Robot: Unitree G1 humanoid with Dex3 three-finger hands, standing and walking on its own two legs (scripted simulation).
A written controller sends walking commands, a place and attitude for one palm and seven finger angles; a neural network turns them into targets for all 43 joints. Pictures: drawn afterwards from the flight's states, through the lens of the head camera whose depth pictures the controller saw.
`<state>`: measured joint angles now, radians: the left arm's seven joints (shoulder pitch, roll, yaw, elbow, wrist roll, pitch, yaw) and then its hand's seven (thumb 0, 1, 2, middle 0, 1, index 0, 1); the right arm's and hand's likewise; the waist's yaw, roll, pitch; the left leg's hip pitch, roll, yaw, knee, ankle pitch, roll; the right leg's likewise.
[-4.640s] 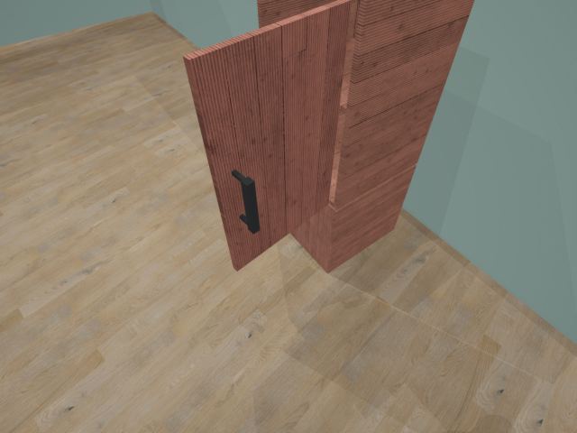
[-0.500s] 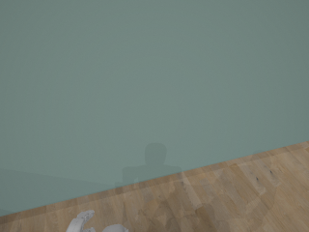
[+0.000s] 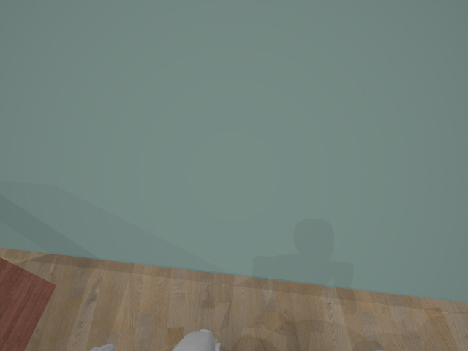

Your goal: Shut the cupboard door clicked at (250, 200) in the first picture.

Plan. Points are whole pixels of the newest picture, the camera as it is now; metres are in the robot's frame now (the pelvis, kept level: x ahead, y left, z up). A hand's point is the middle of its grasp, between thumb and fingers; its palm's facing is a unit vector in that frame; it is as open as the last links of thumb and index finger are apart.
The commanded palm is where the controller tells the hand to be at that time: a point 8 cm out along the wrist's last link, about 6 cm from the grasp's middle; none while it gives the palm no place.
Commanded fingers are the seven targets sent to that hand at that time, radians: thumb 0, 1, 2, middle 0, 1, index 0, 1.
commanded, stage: turn to face it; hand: left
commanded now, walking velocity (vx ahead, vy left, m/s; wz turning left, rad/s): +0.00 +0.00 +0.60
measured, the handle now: out of the picture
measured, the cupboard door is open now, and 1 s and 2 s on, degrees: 97 97 97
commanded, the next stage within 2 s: none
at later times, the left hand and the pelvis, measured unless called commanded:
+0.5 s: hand out of the picture +0.00 +0.21 -0.17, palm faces +0.34 -0.91 -0.25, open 7.4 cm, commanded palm none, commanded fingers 0.00 0.90 0.90 -0.20 -0.30 -0.20 -0.30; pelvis +0.01 -0.02 +0.00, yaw +18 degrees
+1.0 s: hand out of the picture -0.02 +0.14 -0.16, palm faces +0.58 -0.79 -0.21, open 7.4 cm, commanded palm none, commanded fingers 0.00 0.90 0.90 -0.20 -0.30 -0.20 -0.30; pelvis +0.03 -0.05 +0.01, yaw +36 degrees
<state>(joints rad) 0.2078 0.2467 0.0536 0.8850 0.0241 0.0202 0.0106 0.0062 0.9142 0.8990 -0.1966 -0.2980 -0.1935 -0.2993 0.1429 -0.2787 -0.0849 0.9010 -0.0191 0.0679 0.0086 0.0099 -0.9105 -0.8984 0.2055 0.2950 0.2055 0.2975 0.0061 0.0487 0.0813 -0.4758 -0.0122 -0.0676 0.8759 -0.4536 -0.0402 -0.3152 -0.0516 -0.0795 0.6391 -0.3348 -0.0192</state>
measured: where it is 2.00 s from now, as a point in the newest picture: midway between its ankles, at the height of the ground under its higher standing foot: outside the picture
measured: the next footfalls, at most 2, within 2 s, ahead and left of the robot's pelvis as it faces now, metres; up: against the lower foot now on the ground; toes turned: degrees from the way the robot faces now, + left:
left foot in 0.36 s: +0.02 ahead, +0.12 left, +0.00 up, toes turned +20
right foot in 0.68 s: +0.11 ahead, -0.15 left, +0.00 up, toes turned +21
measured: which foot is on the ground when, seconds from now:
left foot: up 0.00-0.34, down 0.36-0.68, up 0.70-1.00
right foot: down 0.00-0.36, up 0.38-0.66, down 0.68-1.00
